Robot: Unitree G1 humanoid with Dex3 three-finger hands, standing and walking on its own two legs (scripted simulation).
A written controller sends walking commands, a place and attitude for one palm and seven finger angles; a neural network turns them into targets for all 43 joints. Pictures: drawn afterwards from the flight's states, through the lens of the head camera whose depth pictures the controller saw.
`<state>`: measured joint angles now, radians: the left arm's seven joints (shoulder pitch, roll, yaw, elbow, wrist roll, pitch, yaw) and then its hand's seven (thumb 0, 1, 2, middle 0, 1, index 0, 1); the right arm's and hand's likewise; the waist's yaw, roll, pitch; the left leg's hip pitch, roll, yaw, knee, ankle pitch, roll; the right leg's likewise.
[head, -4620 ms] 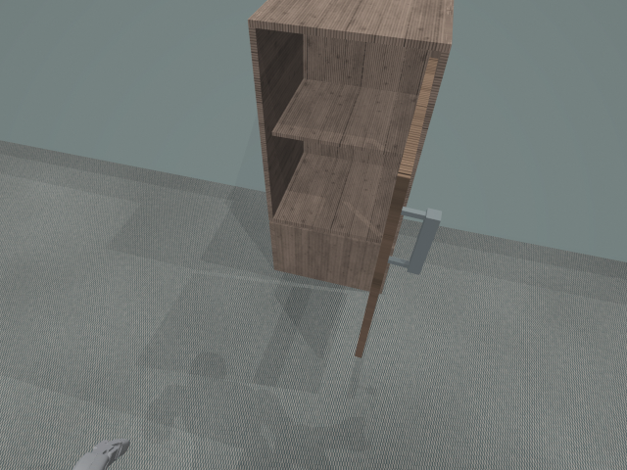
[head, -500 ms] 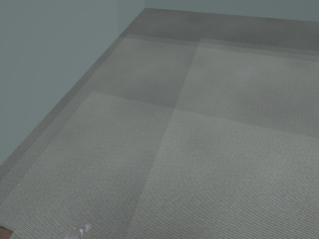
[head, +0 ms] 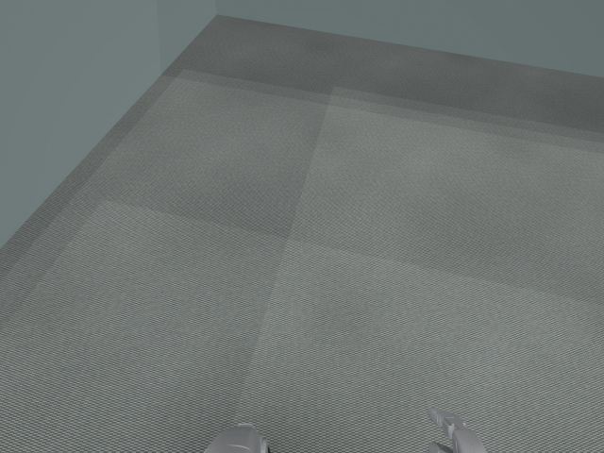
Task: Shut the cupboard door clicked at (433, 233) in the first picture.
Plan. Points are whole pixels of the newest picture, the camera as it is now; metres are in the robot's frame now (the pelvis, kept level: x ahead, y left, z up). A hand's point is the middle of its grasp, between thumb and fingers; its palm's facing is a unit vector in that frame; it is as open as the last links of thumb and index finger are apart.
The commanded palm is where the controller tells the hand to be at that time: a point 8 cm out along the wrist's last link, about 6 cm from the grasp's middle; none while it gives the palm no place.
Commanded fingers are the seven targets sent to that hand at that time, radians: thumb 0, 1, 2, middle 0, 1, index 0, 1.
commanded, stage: walk around to get in front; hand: left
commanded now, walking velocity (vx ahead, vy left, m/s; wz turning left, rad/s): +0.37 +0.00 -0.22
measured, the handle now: out of the picture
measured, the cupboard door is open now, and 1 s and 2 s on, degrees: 87 87 87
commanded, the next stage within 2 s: walk to a spot facing it in 1.84 s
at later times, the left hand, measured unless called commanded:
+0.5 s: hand (235, 334) +0.31 +0.15 -0.14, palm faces -0.19 -0.97 -0.15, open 7.4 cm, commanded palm none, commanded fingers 0.00 0.90 0.90 -0.20 -0.30 -0.20 -0.30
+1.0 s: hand (258, 296) +0.40 +0.12 -0.16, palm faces -0.04 -0.98 -0.17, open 7.3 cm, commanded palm none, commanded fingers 0.00 0.90 0.90 -0.20 -0.30 -0.20 -0.30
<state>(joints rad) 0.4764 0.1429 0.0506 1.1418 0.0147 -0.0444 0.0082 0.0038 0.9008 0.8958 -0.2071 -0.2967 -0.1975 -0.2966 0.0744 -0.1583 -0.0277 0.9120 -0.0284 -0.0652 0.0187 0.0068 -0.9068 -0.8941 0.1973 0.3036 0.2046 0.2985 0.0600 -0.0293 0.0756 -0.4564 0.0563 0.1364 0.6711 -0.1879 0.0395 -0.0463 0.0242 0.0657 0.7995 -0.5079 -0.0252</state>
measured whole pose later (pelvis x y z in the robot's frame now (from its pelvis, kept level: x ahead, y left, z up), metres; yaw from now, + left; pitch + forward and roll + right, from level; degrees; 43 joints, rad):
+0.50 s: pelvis +0.19 -0.01 +0.03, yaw -9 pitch +1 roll +0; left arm 0.14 0.16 0.07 1.03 0.04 0.01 -0.03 0.00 0.91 0.90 -0.20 -0.30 -0.19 -0.30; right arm 0.49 -0.11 -0.03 1.14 -0.03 -0.07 -0.01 0.01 -0.91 -0.89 0.20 0.30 0.20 0.30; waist -0.07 -0.02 0.04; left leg 0.02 0.04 0.29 0.31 -0.32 0.01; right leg -0.51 -0.11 -0.10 0.71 -0.18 0.01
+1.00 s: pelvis +0.41 -0.05 +0.02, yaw -7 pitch +0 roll -3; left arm 0.37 0.16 0.05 1.12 0.03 -0.08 0.01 -0.01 0.92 0.90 -0.20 -0.30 -0.19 -0.30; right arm 0.14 -0.21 -0.07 0.99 -0.03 -0.02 0.03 0.01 -0.93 -0.89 0.19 0.30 0.20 0.30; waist 0.03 0.02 0.02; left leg -0.54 0.15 0.12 0.72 -0.15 -0.02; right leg 0.02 -0.01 -0.20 0.35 -0.36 0.01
